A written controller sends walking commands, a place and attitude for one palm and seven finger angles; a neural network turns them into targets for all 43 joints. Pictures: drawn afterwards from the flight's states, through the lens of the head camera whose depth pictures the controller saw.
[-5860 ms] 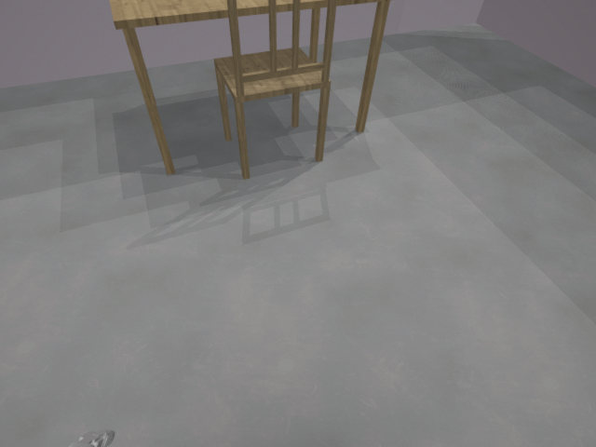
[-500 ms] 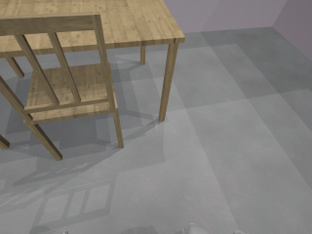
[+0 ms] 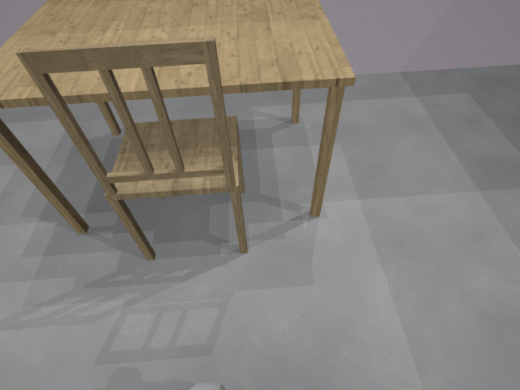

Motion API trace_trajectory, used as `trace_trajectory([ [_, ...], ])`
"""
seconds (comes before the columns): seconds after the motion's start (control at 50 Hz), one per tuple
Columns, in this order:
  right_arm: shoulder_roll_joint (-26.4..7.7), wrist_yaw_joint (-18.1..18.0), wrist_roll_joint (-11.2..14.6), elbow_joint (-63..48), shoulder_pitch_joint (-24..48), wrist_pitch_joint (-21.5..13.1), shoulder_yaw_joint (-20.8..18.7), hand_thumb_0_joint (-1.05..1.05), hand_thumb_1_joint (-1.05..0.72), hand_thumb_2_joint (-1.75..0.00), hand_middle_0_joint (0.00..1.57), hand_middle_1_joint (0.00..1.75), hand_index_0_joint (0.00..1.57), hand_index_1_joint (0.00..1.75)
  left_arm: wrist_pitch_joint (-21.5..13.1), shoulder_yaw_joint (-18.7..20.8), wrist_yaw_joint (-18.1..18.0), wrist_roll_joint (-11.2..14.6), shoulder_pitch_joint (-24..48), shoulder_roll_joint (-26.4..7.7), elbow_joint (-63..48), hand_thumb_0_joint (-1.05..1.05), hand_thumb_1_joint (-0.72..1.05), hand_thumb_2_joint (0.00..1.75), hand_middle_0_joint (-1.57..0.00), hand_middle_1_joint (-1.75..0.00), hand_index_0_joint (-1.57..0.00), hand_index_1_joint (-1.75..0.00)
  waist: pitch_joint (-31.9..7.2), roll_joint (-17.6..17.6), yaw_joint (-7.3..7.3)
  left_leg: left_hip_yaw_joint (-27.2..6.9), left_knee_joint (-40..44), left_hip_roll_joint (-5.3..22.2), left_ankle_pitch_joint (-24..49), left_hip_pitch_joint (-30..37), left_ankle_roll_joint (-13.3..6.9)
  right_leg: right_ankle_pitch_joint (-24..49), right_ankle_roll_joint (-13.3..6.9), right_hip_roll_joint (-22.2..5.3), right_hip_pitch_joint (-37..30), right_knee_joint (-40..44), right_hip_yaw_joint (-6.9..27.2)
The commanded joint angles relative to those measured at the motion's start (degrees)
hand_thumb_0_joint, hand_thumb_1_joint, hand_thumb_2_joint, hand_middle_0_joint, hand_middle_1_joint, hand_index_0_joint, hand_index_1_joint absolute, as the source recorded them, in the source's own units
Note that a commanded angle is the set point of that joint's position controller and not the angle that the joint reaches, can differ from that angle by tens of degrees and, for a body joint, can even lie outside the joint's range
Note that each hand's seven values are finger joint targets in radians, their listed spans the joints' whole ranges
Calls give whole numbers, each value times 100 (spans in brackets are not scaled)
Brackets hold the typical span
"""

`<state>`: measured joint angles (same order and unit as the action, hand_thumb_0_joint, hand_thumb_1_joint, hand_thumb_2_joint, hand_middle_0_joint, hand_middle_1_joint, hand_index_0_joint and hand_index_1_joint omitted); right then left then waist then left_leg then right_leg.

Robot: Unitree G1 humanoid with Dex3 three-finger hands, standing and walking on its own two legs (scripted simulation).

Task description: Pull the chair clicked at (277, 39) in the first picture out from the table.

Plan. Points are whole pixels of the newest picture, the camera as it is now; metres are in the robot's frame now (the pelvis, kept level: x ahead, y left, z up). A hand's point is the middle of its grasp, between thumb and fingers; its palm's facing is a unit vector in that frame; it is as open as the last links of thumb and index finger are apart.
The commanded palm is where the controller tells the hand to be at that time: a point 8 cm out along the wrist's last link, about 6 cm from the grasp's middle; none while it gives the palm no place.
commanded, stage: take the last steps up to it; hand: left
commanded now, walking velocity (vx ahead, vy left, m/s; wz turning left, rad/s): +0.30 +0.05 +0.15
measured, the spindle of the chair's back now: (130, 128) +0.73 +0.39 -0.06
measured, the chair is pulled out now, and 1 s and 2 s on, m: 0.00 0.00 0.00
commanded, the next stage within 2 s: come to a stop and stand still in 0.94 s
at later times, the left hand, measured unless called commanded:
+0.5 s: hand out of the picture +0.10 +0.24 -0.18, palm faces +0.08 -0.98 -0.16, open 7.4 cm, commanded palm none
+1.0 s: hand (167, 318) +0.27 +0.21 -0.17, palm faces +0.12 -0.98 -0.19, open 7.2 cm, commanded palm none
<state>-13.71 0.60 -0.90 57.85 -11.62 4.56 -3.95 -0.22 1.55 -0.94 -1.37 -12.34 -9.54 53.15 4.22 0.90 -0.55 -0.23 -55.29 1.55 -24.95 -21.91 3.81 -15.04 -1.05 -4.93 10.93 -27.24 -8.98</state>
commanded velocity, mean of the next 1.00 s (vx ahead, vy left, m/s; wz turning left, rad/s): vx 0.26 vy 0.00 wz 0.03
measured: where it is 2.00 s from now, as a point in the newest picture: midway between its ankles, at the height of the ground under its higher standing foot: (268, 384)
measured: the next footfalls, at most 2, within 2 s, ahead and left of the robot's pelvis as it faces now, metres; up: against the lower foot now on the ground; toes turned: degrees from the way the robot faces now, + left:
left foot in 0.16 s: +0.01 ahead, +0.15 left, +0.00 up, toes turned +6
right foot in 0.66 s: +0.29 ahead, -0.07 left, +0.00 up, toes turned -5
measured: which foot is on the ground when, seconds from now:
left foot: up 0.00-0.14, down 0.16-0.68, up 0.70-1.00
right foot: down 0.00-0.16, up 0.18-0.64, down 0.66-1.00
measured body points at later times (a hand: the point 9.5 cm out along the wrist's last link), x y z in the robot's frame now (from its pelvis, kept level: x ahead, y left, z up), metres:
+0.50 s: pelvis +0.08 +0.06 +0.00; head +0.09 +0.07 +0.45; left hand +0.09 +0.29 -0.16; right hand +0.03 -0.16 -0.15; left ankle -0.02 +0.14 -0.74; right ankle +0.17 -0.08 -0.69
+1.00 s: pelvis +0.25 +0.03 +0.00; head +0.26 +0.03 +0.45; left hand +0.27 +0.26 -0.15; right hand +0.32 -0.20 -0.15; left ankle +0.31 +0.17 -0.71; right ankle +0.25 -0.06 -0.74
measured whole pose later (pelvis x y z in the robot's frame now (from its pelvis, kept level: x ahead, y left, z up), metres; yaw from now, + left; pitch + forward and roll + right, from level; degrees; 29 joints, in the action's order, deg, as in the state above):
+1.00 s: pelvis +0.25 +0.03 +0.00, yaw +4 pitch +0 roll -1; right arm -10.0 -0.2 -1.4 60.2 -12.6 -1.1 -2.9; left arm -3.6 2.5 -0.2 -1.1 -15.0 -9.3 61.6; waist 0.9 1.4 -0.3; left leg 3.2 -45.3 5.8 -14.7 -27.2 0.6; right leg -12.0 -2.8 0.8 7.6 -19.8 -9.3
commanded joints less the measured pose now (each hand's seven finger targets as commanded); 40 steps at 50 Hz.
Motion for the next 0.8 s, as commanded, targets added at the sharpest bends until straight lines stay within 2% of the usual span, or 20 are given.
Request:
trace_trajectory([
  [0.0, -182, 45, 3, -517, 456, -262, 41, 0, -90, -90, 20, 30, 20, 30, -95, 368, -62, -33, -687, -1353, 30, 0, 90, 90, -20, -30, -20, -30, -470, -1180, 430, 300, 959, -17, -180, -180, -109, 1110, -733, -1443, -776, 1108, 1262],
  [0.04, -185, 70, 3, -526, 406, -331, 53, 0, -90, -90, 20, 30, 20, 30, -101, 374, -31, -54, -728, -1388, 146, 0, 90, 90, -20, -30, -20, -30, -342, -1205, 408, 412, 1472, -8, -266, 151, -247, 34, -750, -1500, -476, 1243, 1366],
  [0.1, -201, 24, -21, -212, -473, -470, 80, 0, -90, -90, 20, 30, 20, 30, -55, 347, 16, 26, -388, -1257, 239, 0, 90, 90, -20, -30, -20, -30, -285, -762, -78, 674, 3187, -94, 672, 1860, -368, -1294, -299, -1024, 739, 753, 746],
  [0.12, -575, -22, -38, -96, -917, -504, -4, 0, -90, -90, 20, 30, 20, 30, -27, 287, 56, 45, -358, -978, 182, 0, 90, 90, -20, -30, -20, -30, -334, 431, -280, -314, 3678, 542, -1, 2557, -586, -1680, -1, -564, 1616, -244, 360],
  [0.14, -1101, -67, -100, -37, -1346, -508, -111, 0, -90, -90, 20, 30, 20, 30, -10, 187, 100, 48, -217, -534, -31, 0, 90, 90, -20, -30, -20, -30, -102, 1968, -460, -2118, 4481, 1865, -830, 2639, -1133, -1865, 273, 122, 2639, -1752, -264],
  [0.16, -1172, -110, -89, -14, -1470, -502, -104, 0, -90, -90, 20, 30, 20, 30, -47, 165, 111, -7, 242, -643, -230, 0, 90, 90, -20, -30, -20, -30, 231, 1419, -559, -2690, 4769, 2212, -939, 2189, -1577, -1848, 180, 25, 2975, -2498, 282],
  [0.2, -724, -173, -59, -56, -994, -566, 29, 0, -90, -90, 20, 30, 20, 30, -48, 203, 152, -30, 270, -664, -15, 0, 90, 90, -20, -30, -20, -30, 586, 1087, -294, -2056, 4859, 1797, -717, 1641, -1475, -1037, 122, -158, 2946, -3309, 699],
  [0.24, -469, -195, -17, -108, -696, -677, 121, 0, -90, -90, 20, 30, 20, 30, -64, 182, 223, -19, -160, -628, 284, 0, 90, 90, -20, -30, -20, -30, 463, 740, -36, -1214, 4789, 1401, 438, 1570, -1325, -330, 189, -215, 2629, -3412, 692],
  [0.28, -398, -210, 18, -5, -870, -769, 145, 0, -90, -90, 20, 30, 20, 30, -56, 147, 218, -11, -366, -570, 419, 0, 90, 90, -20, -30, -20, -30, 257, 584, 39, -756, 4652, 1194, 1806, 1907, -1313, -9, 265, -152, 2572, -3398, 627],
  [0.34, -358, -240, 46, 186, -1210, -838, 136, 0, -90, -90, 20, 30, 20, 30, -54, 138, 196, 10, -226, -547, 426, 0, 90, 90, -20, -30, -20, -30, 134, 409, 12, -549, 4501, 1251, 3053, 2311, -1391, 137, 346, -173, 2744, -3265, 596],
  [0.44, -208, -275, -4, 506, -1676, -860, 142, 0, -90, -90, 20, 30, 20, 30, -77, 112, 215, 35, 486, -403, 224, 0, 90, 90, -20, -30, -20, -30, 464, 580, -170, -393, 4405, 1284, 3614, 2475, -1386, 224, 260, -156, 2827, -2275, 448],
  [0.52, -236, -280, -60, 656, -1801, -846, 109, 0, -90, -90, 20, 30, 20, 30, -130, 108, 228, 55, 846, -346, 104, 0, 90, 90, -20, -30, -20, -30, 463, 647, -258, -332, 4126, 1326, 3919, 2498, -1342, 105, 44, 16, 2289, -1394, 296],
  [0.56, -259, -291, -64, 689, -1716, -838, 102, 0, -90, -90, 20, 30, 20, 30, -154, 142, 222, 59, 687, -342, 126, 0, 90, 90, -20, -30, -20, -30, 477, 626, -118, -264, 3858, 1335, 4331, 2157, -1302, 30, -98, 186, 1583, -1050, 195],
  [0.6, -329, -282, -16, 699, -1511, -840, 89, 0, -90, -90, 20, 30, 20, 30, -225, 240, 195, 36, -534, -521, 492, 0, 90, 90, -20, -30, -20, -30, -77, 384, 484, 57, 2592, 1055, 4679, 1753, -1075, 497, -214, 432, -84, -400, 65],
  [0.62, -180, -234, 40, 658, -1557, -861, 105, 0, -90, -90, 20, 30, 20, 30, -292, 329, 149, 1, -1282, -873, 709, 0, 90, 90, -20, -30, -20, -30, -548, -230, 762, 206, 1384, 757, 3888, 817, -893, 600, -419, 8, -1468, -242, 671],
  [0.64, 101, -198, 102, 534, -1824, -899, 133, 0, -90, -90, 20, 30, 20, 30, -329, 484, 76, -8, -1963, -1378, 860, 0, 90, 90, -20, -30, -20, -30, -1237, -1468, 893, 600, -537, -109, 763, -470, -632, 826, -1080, -1630, -2505, 448, 3003],
  [0.66, 9, -197, 130, 447, -1677, -839, 127, 0, -90, -90, 20, 30, 20, 30, -312, 503, 75, 110, -1951, -1639, 848, 0, 90, 90, -20, -30, -20, -30, -1467, -1381, 790, 75, -1834, -162, -812, -694, -697, -78, -1483, -2232, -2048, 1251, 3992],
  [0.68, 27, -150, 88, 353, -1167, -807, 66, 0, -90, -90, 20, 30, 20, 30, -282, 459, 55, 112, -1274, -1388, 649, 0, 90, 90, -20, -30, -20, -30, -849, -846, 704, -173, -2187, 107, -378, -1009, -732, -1147, -1415, -2037, -1181, 1636, 3773],
  [0.72, 193, -104, -4, 331, -1013, -694, 60, 0, -90, -90, 20, 30, 20, 30, -288, 311, -8, 93, -307, -828, 418, 0, 90, 90, -20, -30, -20, -30, -90, -92, 197, -208, -1864, 500, 423, -854, -678, -1021, -1109, -1616, 209, 1751, 2526],
  [0.78, 413, -83, -62, 482, -1456, -533, 106, 0, -90, -90, 20, 30, 20, 30, -377, 166, -5, 46, -92, -443, 433, 0, 90, 90, -20, -30, -20, -30, -65, -607, -201, 36, -998, 538, 850, -321, -467, 287, -817, -1075, 875, 1881, 1204],
])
